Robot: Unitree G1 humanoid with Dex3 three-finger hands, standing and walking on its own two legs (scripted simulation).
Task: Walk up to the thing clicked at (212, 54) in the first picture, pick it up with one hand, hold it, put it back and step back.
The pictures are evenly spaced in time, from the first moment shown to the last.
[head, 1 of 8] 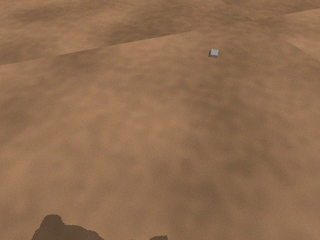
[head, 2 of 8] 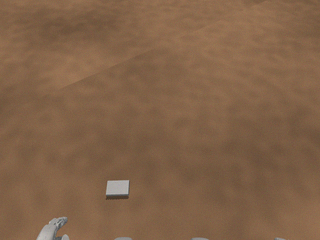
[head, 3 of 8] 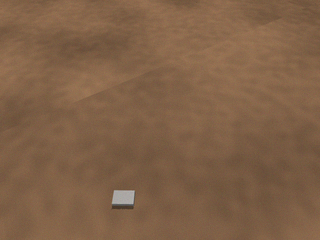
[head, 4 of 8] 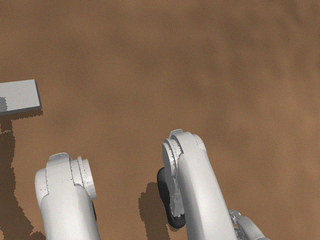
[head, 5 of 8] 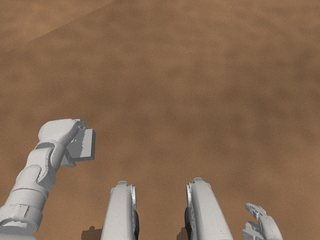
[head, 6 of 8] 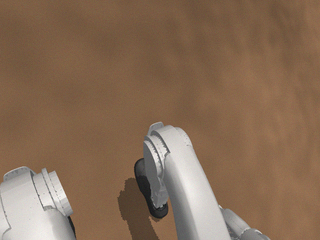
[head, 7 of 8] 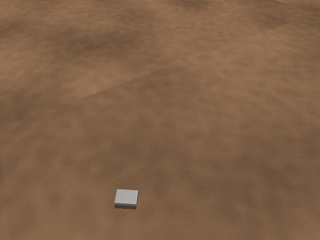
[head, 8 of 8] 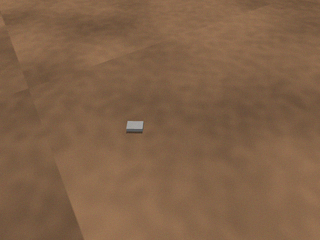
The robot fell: no
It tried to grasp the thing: yes
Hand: left
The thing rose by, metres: 0.70
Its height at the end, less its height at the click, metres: +0.00
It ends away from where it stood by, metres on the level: 0.02
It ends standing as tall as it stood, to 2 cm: yes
